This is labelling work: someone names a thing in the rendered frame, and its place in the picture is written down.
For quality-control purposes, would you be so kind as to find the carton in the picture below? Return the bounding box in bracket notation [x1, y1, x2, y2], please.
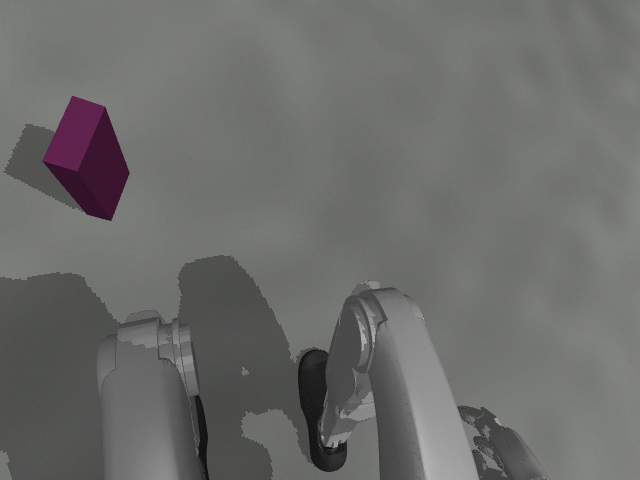
[42, 96, 130, 221]

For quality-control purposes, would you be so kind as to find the right robot hand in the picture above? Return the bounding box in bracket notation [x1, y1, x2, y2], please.
[457, 406, 550, 480]

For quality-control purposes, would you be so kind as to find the right robot foot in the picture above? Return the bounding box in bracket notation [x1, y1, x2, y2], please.
[298, 349, 347, 472]

